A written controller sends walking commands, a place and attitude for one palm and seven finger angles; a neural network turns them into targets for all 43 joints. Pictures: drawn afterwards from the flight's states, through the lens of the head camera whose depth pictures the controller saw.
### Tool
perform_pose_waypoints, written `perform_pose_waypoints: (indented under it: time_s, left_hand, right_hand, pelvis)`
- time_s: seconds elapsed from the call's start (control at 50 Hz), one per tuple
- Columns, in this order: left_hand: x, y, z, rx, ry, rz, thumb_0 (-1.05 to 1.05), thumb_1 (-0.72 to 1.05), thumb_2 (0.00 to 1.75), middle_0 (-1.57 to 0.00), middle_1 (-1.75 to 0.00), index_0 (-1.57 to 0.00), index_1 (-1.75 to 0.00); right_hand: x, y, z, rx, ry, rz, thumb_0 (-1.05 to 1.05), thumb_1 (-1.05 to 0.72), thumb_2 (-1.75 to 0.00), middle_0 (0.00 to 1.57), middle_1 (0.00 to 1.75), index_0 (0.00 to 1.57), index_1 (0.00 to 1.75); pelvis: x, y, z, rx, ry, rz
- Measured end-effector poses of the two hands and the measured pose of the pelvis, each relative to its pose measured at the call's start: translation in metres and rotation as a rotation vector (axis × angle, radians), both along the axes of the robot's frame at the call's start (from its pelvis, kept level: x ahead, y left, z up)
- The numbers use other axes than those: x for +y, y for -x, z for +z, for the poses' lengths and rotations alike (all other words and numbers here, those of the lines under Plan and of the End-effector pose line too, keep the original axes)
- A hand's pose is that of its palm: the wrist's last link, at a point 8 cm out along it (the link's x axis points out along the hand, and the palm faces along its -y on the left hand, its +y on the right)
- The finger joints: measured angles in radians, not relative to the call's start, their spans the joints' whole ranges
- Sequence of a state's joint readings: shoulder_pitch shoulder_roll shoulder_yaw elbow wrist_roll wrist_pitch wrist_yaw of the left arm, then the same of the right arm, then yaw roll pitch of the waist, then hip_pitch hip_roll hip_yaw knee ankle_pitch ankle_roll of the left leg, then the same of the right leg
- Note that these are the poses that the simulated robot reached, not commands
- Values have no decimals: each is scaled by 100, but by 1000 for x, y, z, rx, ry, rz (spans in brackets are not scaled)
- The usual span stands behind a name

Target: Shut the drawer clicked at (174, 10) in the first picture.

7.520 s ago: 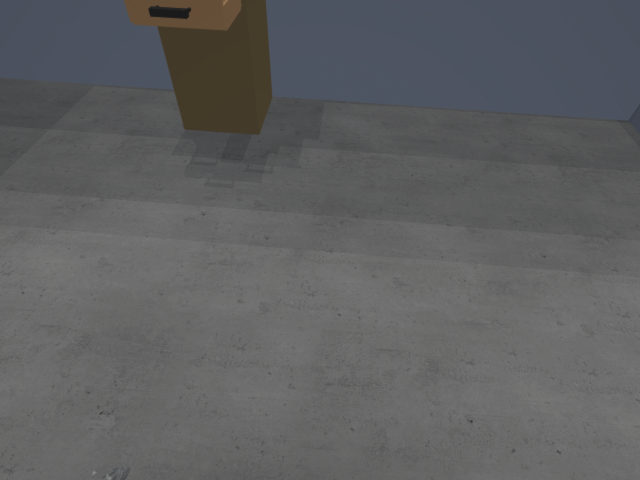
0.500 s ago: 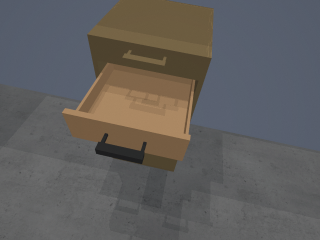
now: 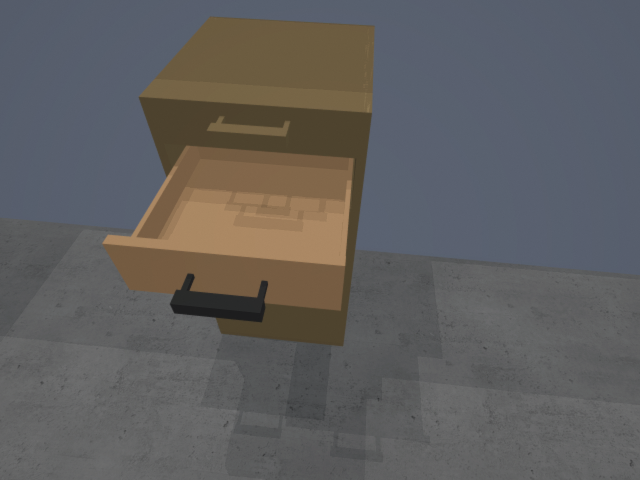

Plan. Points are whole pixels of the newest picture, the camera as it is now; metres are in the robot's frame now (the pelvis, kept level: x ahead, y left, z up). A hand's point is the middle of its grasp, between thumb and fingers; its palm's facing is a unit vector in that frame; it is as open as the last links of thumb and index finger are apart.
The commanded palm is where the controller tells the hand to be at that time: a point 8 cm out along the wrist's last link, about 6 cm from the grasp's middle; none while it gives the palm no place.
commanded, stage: come to a stop and stand still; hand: left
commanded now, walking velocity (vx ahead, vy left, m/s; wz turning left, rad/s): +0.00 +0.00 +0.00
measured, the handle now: (222, 294) +0.40 +0.18 -0.05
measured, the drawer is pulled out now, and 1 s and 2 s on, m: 0.28 0.28 0.28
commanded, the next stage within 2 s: look again from close up in 0.10 s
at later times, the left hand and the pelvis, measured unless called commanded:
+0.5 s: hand out of the picture +0.02 +0.20 -0.18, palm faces +0.03 -0.98 -0.20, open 7.3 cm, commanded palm none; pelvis +0.01 +0.03 -0.01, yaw +0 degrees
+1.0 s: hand out of the picture +0.02 +0.20 -0.19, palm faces -0.03 -0.98 -0.17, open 7.4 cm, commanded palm none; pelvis +0.03 +0.03 -0.01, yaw -3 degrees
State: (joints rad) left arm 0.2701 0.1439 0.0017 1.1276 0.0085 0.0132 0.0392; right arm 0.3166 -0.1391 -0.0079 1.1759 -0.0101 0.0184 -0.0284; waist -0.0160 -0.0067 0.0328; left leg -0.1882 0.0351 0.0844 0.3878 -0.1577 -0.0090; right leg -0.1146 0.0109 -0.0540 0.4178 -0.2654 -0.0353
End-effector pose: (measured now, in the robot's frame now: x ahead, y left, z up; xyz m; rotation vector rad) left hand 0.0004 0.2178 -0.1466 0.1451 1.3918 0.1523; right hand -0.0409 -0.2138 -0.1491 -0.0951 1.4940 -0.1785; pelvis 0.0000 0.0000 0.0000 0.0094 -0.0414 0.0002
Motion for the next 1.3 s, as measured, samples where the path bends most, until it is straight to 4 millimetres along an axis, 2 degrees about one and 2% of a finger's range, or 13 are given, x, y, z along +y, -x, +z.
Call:
perform_pose_waypoints:
  time_s: [0.1, 0.2, 0.3, 0.4, 0.5, 0.6, 0.9, 1.04, 1.12, 1.2, 1.24, 1.3]
  left_hand:
    - [-6, 11, -1, 29, 15, 8, 1, 92, 90, -20, -30, -20, -30]
    - [-11, 19, -1, 57, 26, 18, 0, 91, 90, -20, -30, -20, -30]
    - [-8, 21, -5, 39, 26, -13, 0, 91, 90, -20, -30, -20, -30]
    - [9, 7, -7, -3, 14, -7, 0, 91, 90, -20, -30, -20, -30]
    - [29, -9, -5, -48, -14, -1, 1, 91, 90, -20, -30, -20, -30]
    - [41, -18, -4, -49, -22, -8, 1, 91, 90, -20, -30, -20, -30]
    - [41, -16, -8, 15, 12, -11, 0, 91, 90, -20, -30, -20, -30]
    - [33, -23, -9, 72, 12, -64, 0, 91, 90, -20, -30, -20, -30]
    - [22, -44, -3, 48, -9, -87, 1, 91, 90, -20, -30, -20, -30]
    - [4, -65, -4, -26, -35, -79, 0, 91, 90, -20, -30, -20, -30]
    - [-6, -70, -1, -48, -38, -59, 0, 91, 90, -20, -30, -20, -30]
    - [-25, -72, 3, -41, -24, -58, 0, 91, 90, -20, -30, -20, -30]
  right_hand:
    - [5, 18, 1, 48, -10, -10, 0, -91, -90, 20, 30, 20, 30]
    - [12, 19, 0, 53, -21, -14, 0, -91, -90, 20, 30, 20, 30]
    - [17, -3, -8, -24, -26, 6, 0, -91, -90, 20, 30, 20, 30]
    - [29, -29, -10, -108, -22, 34, 0, -92, -90, 20, 30, 20, 30]
    - [32, -42, -10, -121, -8, 58, 2, -93, -90, 20, 30, 20, 30]
    - [32, -51, -5, -128, 9, 67, 2, -93, -90, 20, 30, 20, 30]
    - [29, -75, 3, -132, 43, 77, 0, -92, -90, 20, 30, 20, 30]
    - [17, -72, -1, -143, 46, 18, 0, -91, -90, 20, 30, 20, 30]
    - [1, -59, -6, -111, 32, -15, 0, -91, -90, 21, 30, 20, 30]
    - [-20, -52, -19, -53, 12, -28, 0, -91, -90, 21, 30, 20, 30]
    - [-28, -57, -18, -31, 6, -17, 0, -91, -90, 20, 30, 20, 30]
    - [-36, -76, -11, -48, 1, -10, 0, -91, -90, 20, 30, 20, 30]
  pelvis:
    - [-1, 2, 0, 7, 2, 0]
    - [0, 0, 0, 11, 3, 0]
    - [10, 1, -7, 26, 40, 1]
    - [21, -5, -10, 19, 26, 5]
    - [31, -11, -10, 17, 16, 3]
    - [36, -15, -8, 23, 8, -1]
    - [40, -27, -6, 26, 4, -12]
    - [27, -32, -9, 40, -13, -65]
    - [11, -38, -9, 44, -17, -78]
    - [-10, -49, -18, 40, -14, -71]
    - [-18, -55, -15, 40, -10, -56]
    - [-28, -64, -8, 41, -17, -60]
